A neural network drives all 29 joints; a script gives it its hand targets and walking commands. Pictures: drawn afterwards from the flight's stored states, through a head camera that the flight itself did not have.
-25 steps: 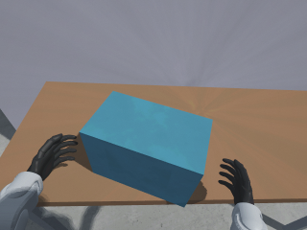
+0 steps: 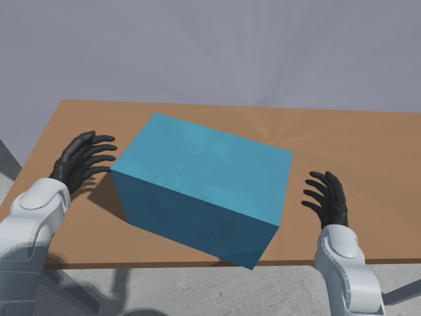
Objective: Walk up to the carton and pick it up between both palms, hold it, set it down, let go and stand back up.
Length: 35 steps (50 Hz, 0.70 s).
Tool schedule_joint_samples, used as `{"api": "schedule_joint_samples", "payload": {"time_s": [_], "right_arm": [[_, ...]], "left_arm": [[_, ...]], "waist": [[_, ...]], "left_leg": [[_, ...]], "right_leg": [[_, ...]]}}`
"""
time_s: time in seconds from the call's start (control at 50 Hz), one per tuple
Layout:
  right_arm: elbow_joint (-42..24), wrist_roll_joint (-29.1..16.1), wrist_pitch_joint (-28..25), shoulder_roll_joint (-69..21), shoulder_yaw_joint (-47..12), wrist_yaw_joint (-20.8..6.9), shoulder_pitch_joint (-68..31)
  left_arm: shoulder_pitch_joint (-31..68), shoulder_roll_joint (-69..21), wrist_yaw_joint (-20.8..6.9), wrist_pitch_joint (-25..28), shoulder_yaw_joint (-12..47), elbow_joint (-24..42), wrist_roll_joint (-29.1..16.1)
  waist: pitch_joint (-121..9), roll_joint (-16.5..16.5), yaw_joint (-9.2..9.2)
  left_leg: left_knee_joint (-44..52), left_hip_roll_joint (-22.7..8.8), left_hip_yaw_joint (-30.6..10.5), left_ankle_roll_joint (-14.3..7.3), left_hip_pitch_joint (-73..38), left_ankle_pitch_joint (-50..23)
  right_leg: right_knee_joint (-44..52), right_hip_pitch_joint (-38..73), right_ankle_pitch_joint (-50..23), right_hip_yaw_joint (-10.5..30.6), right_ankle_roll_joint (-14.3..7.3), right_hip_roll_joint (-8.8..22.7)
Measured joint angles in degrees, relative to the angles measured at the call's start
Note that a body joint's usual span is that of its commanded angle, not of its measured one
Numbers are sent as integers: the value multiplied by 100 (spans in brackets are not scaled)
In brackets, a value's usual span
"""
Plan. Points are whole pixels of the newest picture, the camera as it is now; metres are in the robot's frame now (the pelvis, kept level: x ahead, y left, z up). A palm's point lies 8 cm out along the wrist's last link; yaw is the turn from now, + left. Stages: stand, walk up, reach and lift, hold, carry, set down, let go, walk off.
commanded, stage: reach and lift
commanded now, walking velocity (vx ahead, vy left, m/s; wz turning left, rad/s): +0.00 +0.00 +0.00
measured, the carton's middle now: (203, 191) +0.38 +0.02 +0.02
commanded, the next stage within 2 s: none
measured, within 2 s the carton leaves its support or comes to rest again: neither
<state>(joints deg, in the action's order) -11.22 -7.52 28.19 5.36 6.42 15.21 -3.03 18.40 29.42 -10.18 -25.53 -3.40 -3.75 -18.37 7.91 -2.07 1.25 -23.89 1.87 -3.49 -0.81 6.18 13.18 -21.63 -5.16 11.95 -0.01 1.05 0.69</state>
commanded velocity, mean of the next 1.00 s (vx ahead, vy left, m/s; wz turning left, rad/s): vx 0.00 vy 0.00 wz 0.00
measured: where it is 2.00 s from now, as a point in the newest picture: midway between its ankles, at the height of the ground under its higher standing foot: outside the picture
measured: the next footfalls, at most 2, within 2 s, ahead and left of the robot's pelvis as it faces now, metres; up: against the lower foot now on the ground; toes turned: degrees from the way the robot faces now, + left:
none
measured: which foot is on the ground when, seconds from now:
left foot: down 0.00-1.00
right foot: down 0.00-1.00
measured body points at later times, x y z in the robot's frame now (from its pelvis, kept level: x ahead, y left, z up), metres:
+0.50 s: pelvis +0.00 +0.00 +0.00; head +0.02 +0.02 +0.45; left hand +0.41 +0.23 +0.15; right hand +0.33 -0.23 +0.10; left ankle +0.00 +0.11 -0.74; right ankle +0.00 -0.13 -0.74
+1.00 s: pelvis +0.00 +0.01 +0.00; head +0.03 +0.04 +0.45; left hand +0.40 +0.25 +0.07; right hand +0.32 -0.22 +0.04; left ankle +0.00 +0.11 -0.74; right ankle +0.00 -0.13 -0.74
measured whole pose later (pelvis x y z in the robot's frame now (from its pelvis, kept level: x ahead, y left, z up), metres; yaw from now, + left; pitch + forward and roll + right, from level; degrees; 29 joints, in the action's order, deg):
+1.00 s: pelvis +0.00 +0.01 +0.00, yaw +0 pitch -3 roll -2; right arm 27.7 -7.5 4.3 5.8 8.3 14.7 -17.4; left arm 31.5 29.1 -8.8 -1.4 4.4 -42.1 -18.4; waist 6.6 -2.1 -3.5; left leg -27.3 1.9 -3.4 -1.3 9.2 14.6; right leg -21.2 -6.3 11.5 0.0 2.0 0.6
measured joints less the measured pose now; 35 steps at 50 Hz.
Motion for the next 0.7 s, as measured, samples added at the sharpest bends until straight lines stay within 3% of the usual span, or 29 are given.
{"api": "schedule_joint_samples", "payload": {"time_s": [0.48,0.7], "right_arm": [[1702,0,-289,47,248,-1,-1422],[2215,0,-1044,47,249,-1,-1432]], "left_arm": [[1719,0,59,36,-1,-2002,0],[1571,-1,18,822,3,-2708,-1]], "waist": [[-117,0,-423],[154,0,-480]], "left_leg": [[23,-1,1,-11,21,-12],[0,-1,1,-11,32,-12]], "right_leg": [[70,1,-37,0,10,0],[70,1,-42,0,26,0]]}}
